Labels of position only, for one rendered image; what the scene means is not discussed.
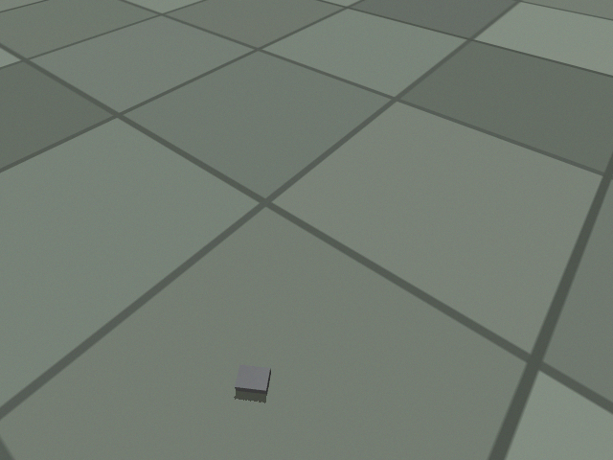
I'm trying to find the small box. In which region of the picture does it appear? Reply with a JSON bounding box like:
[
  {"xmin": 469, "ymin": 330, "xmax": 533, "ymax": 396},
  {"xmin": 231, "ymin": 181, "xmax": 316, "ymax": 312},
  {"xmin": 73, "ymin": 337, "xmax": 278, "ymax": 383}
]
[{"xmin": 235, "ymin": 365, "xmax": 271, "ymax": 394}]

